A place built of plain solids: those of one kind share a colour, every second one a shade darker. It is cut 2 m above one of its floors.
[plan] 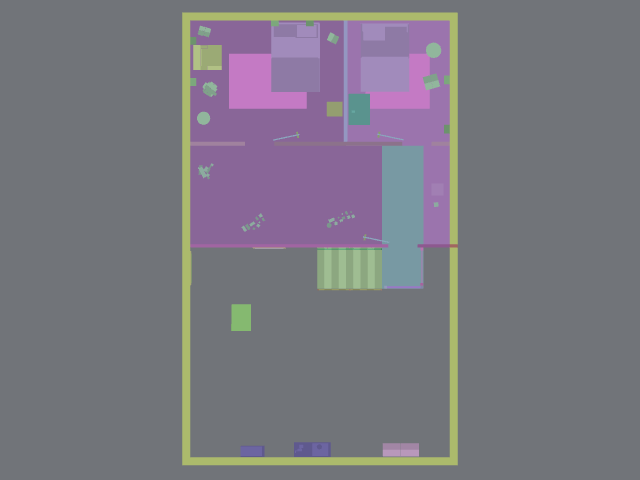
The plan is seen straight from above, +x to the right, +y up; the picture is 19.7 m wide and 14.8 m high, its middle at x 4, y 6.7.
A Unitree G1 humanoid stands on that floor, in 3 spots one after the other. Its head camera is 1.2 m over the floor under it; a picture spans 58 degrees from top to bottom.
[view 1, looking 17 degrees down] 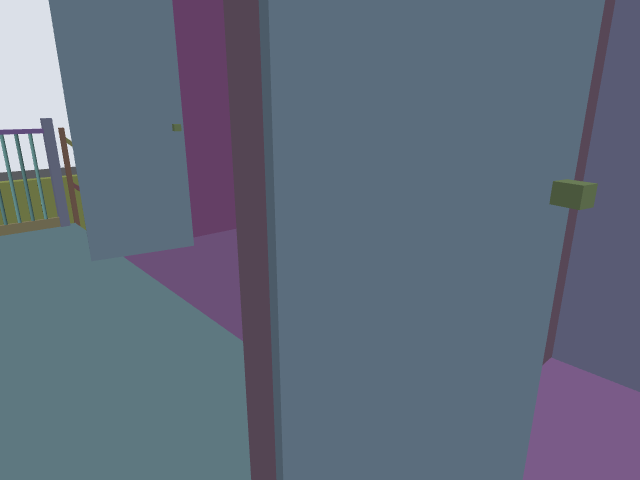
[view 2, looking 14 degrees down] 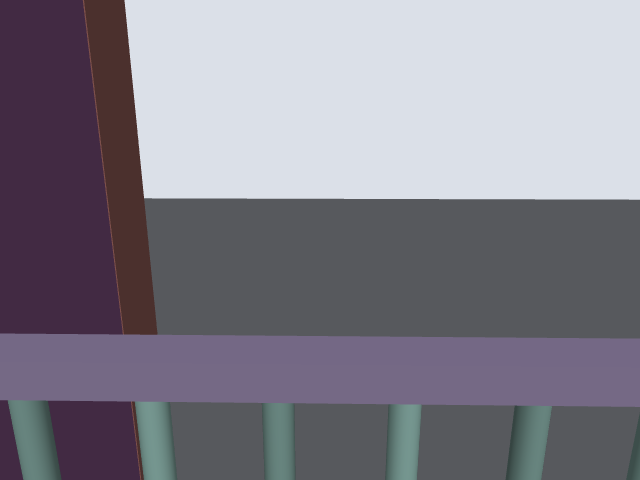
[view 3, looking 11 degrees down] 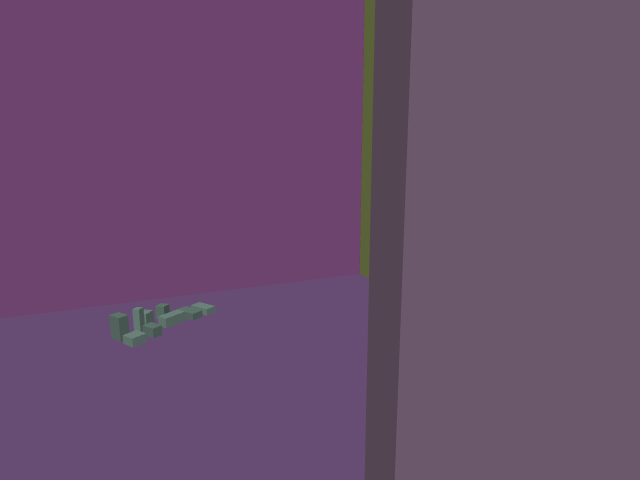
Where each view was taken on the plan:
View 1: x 6.99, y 10.37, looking -132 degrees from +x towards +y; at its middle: doorleaf_door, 0.77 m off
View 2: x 6.76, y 5.83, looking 1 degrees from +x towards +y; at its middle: ground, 13.23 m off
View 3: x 2.14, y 10.37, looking -114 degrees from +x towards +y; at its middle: stair_wall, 4.24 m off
